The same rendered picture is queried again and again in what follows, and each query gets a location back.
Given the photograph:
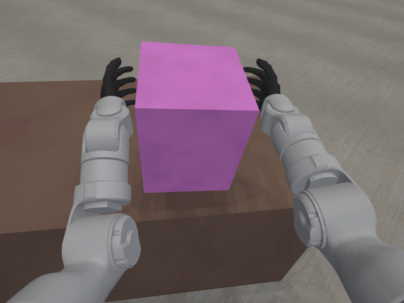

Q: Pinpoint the right robot upper arm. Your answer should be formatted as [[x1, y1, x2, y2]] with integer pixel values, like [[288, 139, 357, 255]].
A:
[[293, 182, 404, 303]]

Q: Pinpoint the left robot upper arm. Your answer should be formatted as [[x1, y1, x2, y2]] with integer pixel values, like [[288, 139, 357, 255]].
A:
[[6, 213, 141, 303]]

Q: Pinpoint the pedestal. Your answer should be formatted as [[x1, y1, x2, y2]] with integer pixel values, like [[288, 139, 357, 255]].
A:
[[0, 76, 308, 303]]

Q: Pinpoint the carton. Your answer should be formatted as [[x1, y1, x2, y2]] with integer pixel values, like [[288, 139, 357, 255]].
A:
[[135, 42, 259, 193]]

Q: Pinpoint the robot right forearm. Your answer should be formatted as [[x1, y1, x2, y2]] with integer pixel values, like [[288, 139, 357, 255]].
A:
[[260, 94, 377, 230]]

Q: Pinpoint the right robot hand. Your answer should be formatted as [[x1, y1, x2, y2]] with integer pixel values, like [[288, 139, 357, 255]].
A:
[[243, 59, 281, 112]]

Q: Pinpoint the robot left forearm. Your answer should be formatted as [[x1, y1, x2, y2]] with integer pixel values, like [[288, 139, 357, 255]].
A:
[[62, 96, 133, 263]]

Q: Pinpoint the left robot hand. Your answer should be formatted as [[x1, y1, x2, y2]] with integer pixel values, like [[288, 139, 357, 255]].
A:
[[100, 57, 136, 107]]

